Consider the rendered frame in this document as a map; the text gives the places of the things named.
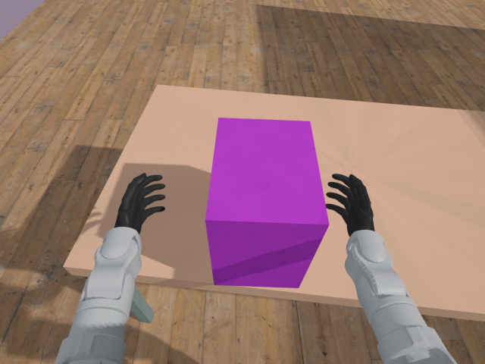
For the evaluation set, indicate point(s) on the right robot hand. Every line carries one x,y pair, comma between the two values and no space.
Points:
357,214

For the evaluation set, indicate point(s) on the table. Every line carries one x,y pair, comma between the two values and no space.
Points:
423,168

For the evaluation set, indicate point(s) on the carton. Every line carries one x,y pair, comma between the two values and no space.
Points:
266,214

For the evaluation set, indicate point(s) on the right robot forearm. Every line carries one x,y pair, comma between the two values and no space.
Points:
402,334

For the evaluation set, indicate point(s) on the left robot hand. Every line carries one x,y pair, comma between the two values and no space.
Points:
131,212

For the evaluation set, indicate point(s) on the left robot forearm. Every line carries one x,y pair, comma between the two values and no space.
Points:
97,332

